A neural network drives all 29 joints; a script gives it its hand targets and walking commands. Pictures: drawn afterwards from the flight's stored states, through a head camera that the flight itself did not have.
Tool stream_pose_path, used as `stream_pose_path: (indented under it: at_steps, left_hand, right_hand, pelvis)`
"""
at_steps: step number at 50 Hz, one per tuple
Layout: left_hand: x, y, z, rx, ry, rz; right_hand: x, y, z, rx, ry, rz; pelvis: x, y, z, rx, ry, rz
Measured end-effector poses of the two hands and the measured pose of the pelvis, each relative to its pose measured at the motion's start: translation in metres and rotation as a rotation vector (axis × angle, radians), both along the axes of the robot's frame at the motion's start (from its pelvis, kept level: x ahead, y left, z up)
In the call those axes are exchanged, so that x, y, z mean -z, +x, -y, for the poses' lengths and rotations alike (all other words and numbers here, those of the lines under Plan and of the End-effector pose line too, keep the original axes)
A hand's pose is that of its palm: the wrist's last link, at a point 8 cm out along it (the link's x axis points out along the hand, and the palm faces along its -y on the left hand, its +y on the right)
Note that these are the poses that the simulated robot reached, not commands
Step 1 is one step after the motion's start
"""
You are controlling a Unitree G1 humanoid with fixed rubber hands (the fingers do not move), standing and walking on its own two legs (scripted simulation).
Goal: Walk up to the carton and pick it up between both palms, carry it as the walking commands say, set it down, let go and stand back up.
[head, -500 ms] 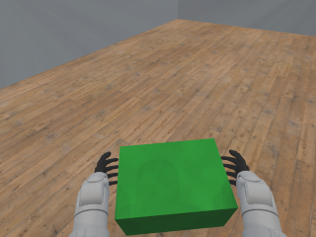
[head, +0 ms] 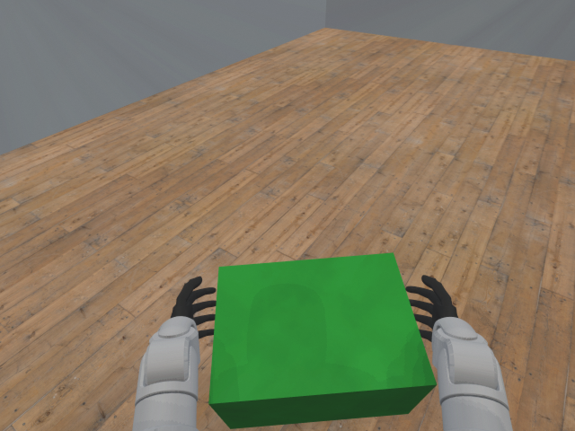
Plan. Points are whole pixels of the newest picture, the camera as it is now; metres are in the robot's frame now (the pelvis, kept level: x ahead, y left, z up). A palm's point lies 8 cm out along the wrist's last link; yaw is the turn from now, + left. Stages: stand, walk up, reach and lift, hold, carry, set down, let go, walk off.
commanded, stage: reach and lift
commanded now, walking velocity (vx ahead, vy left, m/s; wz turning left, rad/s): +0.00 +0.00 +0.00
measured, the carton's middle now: (312, 339) +0.30 +0.00 -0.04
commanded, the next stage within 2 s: hold in 0.32 s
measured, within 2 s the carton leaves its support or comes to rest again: neither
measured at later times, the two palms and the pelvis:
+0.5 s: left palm (181, 329) +0.27 +0.19 +0.03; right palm (442, 330) +0.27 -0.18 +0.04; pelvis -0.01 +0.00 +0.00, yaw +0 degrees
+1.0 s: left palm (182, 330) +0.27 +0.19 +0.03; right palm (445, 334) +0.26 -0.18 +0.04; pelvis -0.01 +0.00 +0.00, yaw -1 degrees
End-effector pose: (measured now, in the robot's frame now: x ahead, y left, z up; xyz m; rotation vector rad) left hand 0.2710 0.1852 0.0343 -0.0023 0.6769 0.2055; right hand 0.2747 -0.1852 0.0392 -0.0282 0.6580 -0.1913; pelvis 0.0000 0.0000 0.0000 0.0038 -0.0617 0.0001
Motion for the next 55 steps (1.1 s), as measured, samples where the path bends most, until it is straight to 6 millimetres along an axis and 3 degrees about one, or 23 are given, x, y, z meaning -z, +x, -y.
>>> stream_pose_path:
  at_steps: [17, 33, 55]
  left_hand:
    - [0.0, -0.003, 0.0, 0.01, -0.008, 0.005]
    - [0.002, -0.003, -0.005, -0.02, 0.005, 0.005]
    - [0.001, -0.004, -0.002, 0.013, -0.011, 0.014]
  right_hand:
    - [-0.002, -0.006, 0.0, 0.003, -0.004, 0.002]
    - [-0.001, -0.007, -0.006, 0.004, -0.001, 0.001]
    - [0.0, -0.011, -0.002, 0.023, 0.0, 0.006]
  pelvis:
    - [0.001, -0.008, 0.0, 0.006, 0.002, 0.02]
    - [0.001, -0.005, -0.002, 0.006, 0.002, 0.02]
    - [0.001, -0.008, -0.004, 0.009, 0.003, 0.027]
